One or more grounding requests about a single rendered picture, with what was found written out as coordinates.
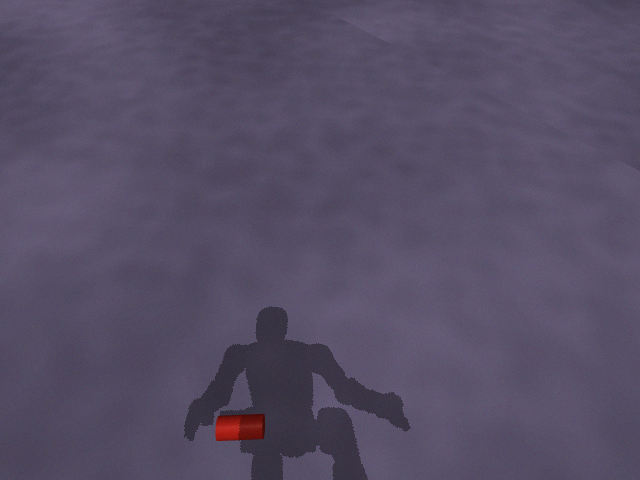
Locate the can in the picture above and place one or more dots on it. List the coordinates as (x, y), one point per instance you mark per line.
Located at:
(240, 427)

